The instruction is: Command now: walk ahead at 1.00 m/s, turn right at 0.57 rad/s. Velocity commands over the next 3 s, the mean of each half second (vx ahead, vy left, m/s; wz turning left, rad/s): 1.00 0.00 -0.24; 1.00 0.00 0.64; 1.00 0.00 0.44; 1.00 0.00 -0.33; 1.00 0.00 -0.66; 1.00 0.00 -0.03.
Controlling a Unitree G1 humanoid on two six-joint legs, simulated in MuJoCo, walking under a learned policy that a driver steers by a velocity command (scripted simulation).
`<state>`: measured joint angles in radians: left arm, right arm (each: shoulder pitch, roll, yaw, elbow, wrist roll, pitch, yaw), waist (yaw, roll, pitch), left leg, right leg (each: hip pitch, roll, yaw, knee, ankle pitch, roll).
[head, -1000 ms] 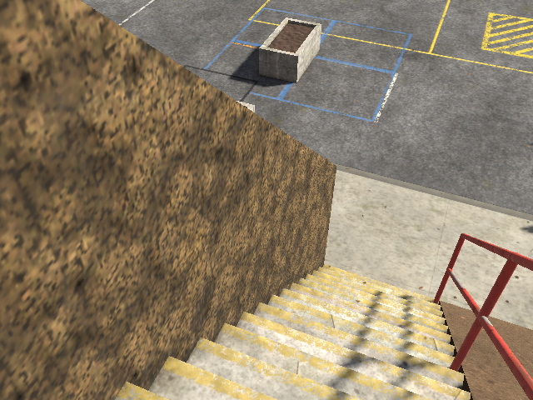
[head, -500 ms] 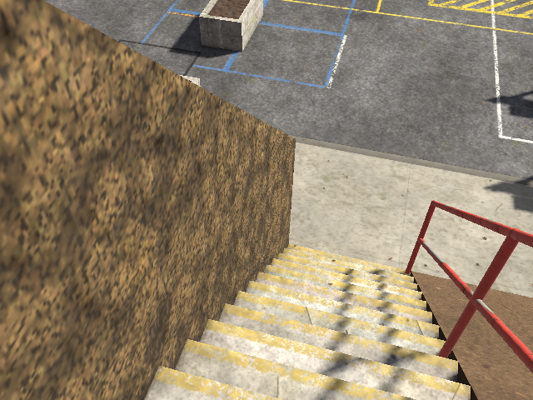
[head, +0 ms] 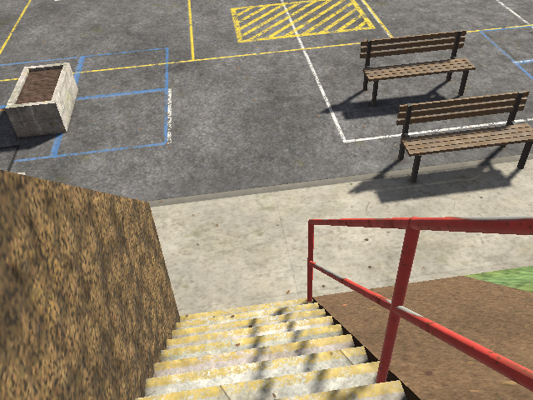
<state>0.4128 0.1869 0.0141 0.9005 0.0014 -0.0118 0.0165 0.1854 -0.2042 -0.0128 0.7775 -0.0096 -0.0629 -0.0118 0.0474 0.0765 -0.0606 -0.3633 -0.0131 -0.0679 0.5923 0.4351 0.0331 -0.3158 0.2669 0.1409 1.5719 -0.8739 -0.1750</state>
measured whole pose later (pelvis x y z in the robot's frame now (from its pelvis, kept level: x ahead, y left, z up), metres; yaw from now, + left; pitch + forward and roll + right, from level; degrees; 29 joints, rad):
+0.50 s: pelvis +0.27 -0.01 -0.26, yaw -6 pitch -1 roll +3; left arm 0.18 0.21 0.03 0.84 0.01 -0.05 -0.02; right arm 0.45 -0.20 -0.02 0.97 -0.04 -0.04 -0.03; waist -0.05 -0.05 -0.05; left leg -0.48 -0.10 0.00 1.94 -0.73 0.15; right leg -0.25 -0.02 0.01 0.50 -0.25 -0.05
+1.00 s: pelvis +0.54 +0.02 -0.54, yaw +16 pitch +0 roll -2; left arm 0.10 0.19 0.01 0.79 0.07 -0.04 0.04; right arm 0.45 -0.20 -0.02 0.96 0.00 -0.02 0.00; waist -0.03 -0.02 0.03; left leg -0.39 -0.14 -0.09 1.03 -0.62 0.11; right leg -0.90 -0.05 0.09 1.55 -0.28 0.02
